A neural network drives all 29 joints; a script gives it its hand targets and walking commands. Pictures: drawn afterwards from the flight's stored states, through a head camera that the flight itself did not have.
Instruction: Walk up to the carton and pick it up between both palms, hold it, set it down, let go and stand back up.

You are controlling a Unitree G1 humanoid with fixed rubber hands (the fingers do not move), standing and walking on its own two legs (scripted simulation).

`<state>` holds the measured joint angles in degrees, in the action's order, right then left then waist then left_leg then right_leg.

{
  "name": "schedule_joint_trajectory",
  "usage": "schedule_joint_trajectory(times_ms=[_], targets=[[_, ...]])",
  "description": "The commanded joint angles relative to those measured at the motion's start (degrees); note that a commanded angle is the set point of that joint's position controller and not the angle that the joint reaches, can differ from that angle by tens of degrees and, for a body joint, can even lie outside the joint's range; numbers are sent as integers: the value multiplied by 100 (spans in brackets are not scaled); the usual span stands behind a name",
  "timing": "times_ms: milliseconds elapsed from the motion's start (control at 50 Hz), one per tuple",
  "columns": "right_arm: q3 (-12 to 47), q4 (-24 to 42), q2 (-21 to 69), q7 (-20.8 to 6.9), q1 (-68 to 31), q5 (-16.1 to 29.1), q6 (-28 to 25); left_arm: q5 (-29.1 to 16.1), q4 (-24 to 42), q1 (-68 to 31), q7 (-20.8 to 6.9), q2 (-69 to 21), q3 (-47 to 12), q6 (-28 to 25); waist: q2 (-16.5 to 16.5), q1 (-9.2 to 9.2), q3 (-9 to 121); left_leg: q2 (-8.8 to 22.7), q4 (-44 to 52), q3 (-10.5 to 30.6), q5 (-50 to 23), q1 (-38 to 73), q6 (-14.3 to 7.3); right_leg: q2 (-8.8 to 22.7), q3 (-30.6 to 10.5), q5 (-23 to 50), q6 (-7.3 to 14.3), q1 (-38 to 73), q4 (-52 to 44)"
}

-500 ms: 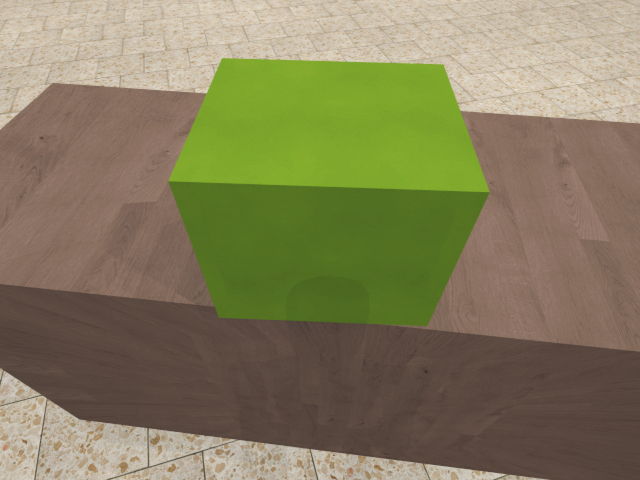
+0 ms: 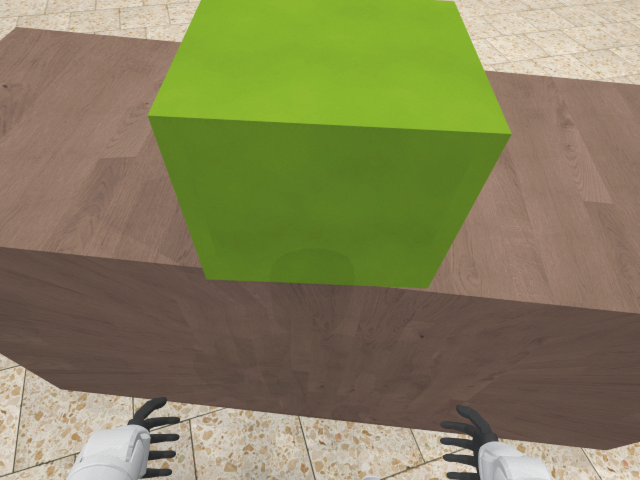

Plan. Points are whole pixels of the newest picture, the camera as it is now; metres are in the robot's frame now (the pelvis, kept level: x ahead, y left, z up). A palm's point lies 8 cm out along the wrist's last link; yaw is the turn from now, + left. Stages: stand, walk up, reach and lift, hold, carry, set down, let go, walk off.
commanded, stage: reach and lift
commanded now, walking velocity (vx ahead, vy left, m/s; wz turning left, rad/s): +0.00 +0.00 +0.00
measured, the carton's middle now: (324, 147) +0.48 -0.01 +0.15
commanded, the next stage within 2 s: none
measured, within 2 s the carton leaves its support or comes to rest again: neither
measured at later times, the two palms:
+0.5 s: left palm (125, 447) +0.19 +0.22 -0.03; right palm (519, 478) +0.14 -0.23 -0.04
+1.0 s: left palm (104, 465) +0.16 +0.22 +0.02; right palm out of the picture +0.13 -0.24 +0.02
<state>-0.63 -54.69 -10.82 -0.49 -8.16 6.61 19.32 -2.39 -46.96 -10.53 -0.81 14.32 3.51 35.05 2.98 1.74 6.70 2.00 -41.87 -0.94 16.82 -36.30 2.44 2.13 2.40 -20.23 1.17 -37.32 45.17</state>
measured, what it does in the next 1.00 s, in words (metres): stands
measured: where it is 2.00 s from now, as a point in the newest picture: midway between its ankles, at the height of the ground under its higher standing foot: outside the picture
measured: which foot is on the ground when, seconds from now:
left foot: down 0.00-1.00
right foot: down 0.00-1.00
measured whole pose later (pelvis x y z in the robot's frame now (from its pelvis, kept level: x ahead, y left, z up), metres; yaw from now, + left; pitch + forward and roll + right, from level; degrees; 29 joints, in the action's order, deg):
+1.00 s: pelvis +0.00 +0.01 +0.04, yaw -3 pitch +0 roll +1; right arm -4.7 -5.1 -16.3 -7.0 22.1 10.4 21.2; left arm -7.1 4.9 18.9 6.4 10.8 -0.5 34.7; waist 2.7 -2.0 -0.3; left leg 2.0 -13.4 -3.0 5.3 -7.6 1.9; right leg 0.3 -1.1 -7.8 0.3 -10.8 18.9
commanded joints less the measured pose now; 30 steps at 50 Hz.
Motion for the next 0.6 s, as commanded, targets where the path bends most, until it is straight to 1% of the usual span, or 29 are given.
schedule_joint_trajectory(times_ms=[0, 20, 40, 60, 80, 100, 120, 140, 160, 200, 240, 280, 300, 340, 360, 380, 400, 420, 440, 460, 500, 560, 580], targets=[[516, 1093, -404, 408, 867, 963, 735, 375, 1501, 1280, -388, -615, 223, 929, -501, -27, 2257, 57, 705, 20, -3276, 1955, 216, -202, -381, 3676, 272, 2502, -1184], [292, 1487, -484, 521, 1169, 941, 697, 730, 2327, 1708, -493, -604, 286, 1050, -590, -85, 1429, 163, 1473, 147, -2149, 2692, 183, -264, -534, 2394, 352, 2968, -1765], [40, 1157, -483, 571, 1016, 801, 476, 967, 2653, 1834, -562, -659, 204, 1207, -672, 107, 998, 178, 1736, 291, -1836, 3033, 124, -446, -357, 2196, 470, 2693, -1862], [30, 1037, -591, 545, 671, 678, 145, 1043, 2866, 1912, -569, -625, 394, 1251, -824, 84, 491, 126, 2179, 225, -1436, 2846, 48, -396, -352, 1952, 519, 2900, -2001], [61, 936, -665, 437, 490, 539, -239, 1085, 3060, 2007, -472, -525, 425, 1208, -771, 64, 148, 90, 2451, 167, -1526, 2730, -39, -388, -375, 2015, 530, 3212, -2180], [86, 1071, -712, 300, 369, 377, -567, 1037, 3279, 2005, -347, -425, 447, 1097, -650, 42, -94, 42, 2655, 66, -1435, 2915, -16, -380, -372, 1939, 468, 3267, -2432], [68, 1169, -702, 150, 377, 141, -817, 1023, 3325, 1997, -235, -402, 471, 949, -491, -21, -410, -32, 2994, -101, -1059, 2789, 11, -400, -353, 1649, 378, 3600, -2598], [7, 1208, -589, 8, 308, -82, -996, 988, 3355, 1858, -145, -354, 454, 749, -400, -4, -623, -122, 3165, -239, -755, 2796, 30, -405, -318, 1451, 247, 3556, -2715], [-60, 1412, -467, -109, 229, -311, -1140, 959, 3351, 1655, -53, -297, 485, 543, -200, -60, -726, -149, 3207, -345, -565, 2702, 19, -384, -294, 1201, 122, 3490, -2767], [-168, 1902, -121, -246, -23, -639, -1216, 766, 3314, 921, 158, -116, 380, 214, 134, -224, -566, -145, 2847, -460, -264, 2813, -6, -219, -316, 650, -122, 2890, -2910], [-313, 2524, 67, -246, 169, -750, -992, 534, 3396, 415, 323, 19, 291, 36, 279, -328, -305, -172, 2543, -557, -109, 2640, -95, -99, -402, 388, -286, 2671, -2863], [-444, 3231, 18, -236, 502, -719, -635, 196, 3678, 299, 445, 126, 155, -59, 220, -345, 52, -152, 2408, -654, -119, 2515, -173, -70, -472, 498, -328, 2716, -2703], [-487, 3479, -71, -240, 727, -665, -476, 21, 3842, 425, 489, 164, 71, -76, 117, -343, 178, -129, 2372, -689, -198, 2508, -201, -88, -493, 677, -301, 2761, -2625], [-513, 3756, -238, -263, 1134, -523, -275, -218, 4129, 863, 521, 214, -71, -51, -144, -362, 316, -97, 2346, -713, -548, 2580, -207, -144, -523, 1186, -226, 2884, -2526], [-554, 3972, -464, -217, 1182, -435, -117, -79, 4562, 699, 611, 438, -36, -132, -433, -222, 664, -285, 2466, -360, -1109, 2135, -117, -135, -475, 2012, -236, 3038, -2500], [-474, 3971, -506, -178, 1413, -302, 23, -130, 4508, 883, 616, 399, -116, -110, -478, -109, 889, -287, 2385, -319, -1635, 2274, -66, -140, -476, 2573, -236, 3231, -2466], [-341, 3998, -452, -140, 1671, -140, 132, -212, 4475, 1112, 557, 323, -224, -84, -470, -57, 992, -306, 2358, -261, -2000, 2401, -44, -160, -475, 2961, -241, 3344, -2474], [-196, 4104, -368, -110, 1881, 11, 231, -285, 4416, 1314, 470, 256, -283, -52, -447, -37, 952, -318, 2402, -210, -2196, 2472, -32, -172, -488, 3207, -256, 3446, -2525], [-83, 4216, -357, -80, 2013, 122, 309, -320, 4345, 1525, 390, 189, -315, -18, -392, -65, 815, -327, 2471, -156, -2330, 2460, -27, -184, -516, 3353, -246, 3542, -2586], [46, 4338, -388, -55, 2115, 214, 367, -334, 4308, 1723, 314, 148, -306, 13, -265, -109, 755, -340, 2574, -131, -2351, 2416, -22, -226, -490, 3375, -250, 3636, -2658], [80, 4504, -444, -6, 2273, 272, 442, -239, 4319, 1978, 190, 209, -221, 47, -204, -159, 463, -348, 2767, -118, -2382, 2471, -2, -277, -514, 3300, -235, 3642, -2848], [86, 4797, -663, 36, 2506, 313, 443, -133, 4503, 2368, 115, 223, -104, 44, -93, -292, 167, -326, 3021, -140, -2164, 2625, 12, -363, -507, 2797, -188, 3605, -3087], [77, 4853, -735, 37, 2581, 329, 419, -96, 4635, 2412, 108, 229, -64, 20, -124, -338, 77, -331, 3078, -157, -2084, 2660, 30, -399, -510, 2644, -162, 3546, -3137]])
